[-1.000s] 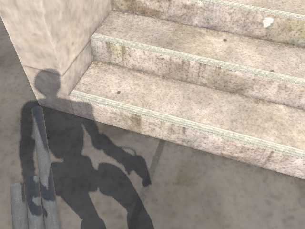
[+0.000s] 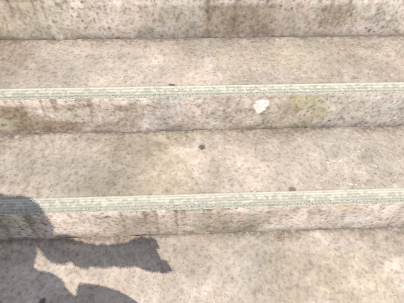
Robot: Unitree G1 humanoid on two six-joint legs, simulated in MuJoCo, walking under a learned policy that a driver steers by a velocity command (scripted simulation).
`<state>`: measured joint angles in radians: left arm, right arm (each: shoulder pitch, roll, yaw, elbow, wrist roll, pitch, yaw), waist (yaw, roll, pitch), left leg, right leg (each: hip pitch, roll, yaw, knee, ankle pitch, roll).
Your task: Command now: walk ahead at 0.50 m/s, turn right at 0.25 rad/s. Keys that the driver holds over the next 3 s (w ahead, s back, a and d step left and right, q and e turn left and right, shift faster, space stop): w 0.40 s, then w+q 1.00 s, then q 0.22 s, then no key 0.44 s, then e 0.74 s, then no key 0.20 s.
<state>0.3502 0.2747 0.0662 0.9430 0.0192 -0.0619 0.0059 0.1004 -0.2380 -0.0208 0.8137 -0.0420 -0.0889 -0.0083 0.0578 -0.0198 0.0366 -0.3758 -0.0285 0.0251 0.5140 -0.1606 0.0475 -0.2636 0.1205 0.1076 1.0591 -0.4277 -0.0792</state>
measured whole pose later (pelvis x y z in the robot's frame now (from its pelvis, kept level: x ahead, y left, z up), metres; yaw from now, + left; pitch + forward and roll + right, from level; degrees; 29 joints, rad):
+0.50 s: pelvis +0.23 -0.07 +0.00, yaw -1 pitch +6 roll +2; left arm -0.10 0.15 -0.02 0.60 0.03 -0.02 0.02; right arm 0.57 -0.18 -0.04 1.08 -0.06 -0.11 -0.06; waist -0.12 0.03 -0.02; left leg 0.09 0.04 0.02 0.13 -0.32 -0.05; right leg -1.23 -0.13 0.06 1.91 -0.90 -0.11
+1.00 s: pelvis +0.51 -0.20 +0.15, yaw +13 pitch +2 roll +0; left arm 0.50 0.12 0.03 1.04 0.05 -0.12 0.00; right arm 0.04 -0.10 -0.02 0.67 -0.03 0.02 -0.04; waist 0.02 0.04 -0.02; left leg -1.23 -0.08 0.00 2.07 -0.19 0.15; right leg -0.16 -0.07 -0.29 0.50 -0.37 -0.03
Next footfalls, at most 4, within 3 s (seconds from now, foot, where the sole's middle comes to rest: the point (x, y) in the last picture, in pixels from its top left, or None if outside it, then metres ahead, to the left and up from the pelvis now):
0.60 right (320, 281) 0.50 -0.29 -0.62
1.20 left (251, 168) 0.78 -0.08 -0.47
1.72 right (247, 60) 1.12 -0.06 -0.32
2.26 left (197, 80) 1.01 0.10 -0.32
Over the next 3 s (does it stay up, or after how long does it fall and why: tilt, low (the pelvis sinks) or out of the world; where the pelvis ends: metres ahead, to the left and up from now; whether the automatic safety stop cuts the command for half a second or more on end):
stays up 0.99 -0.05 0.45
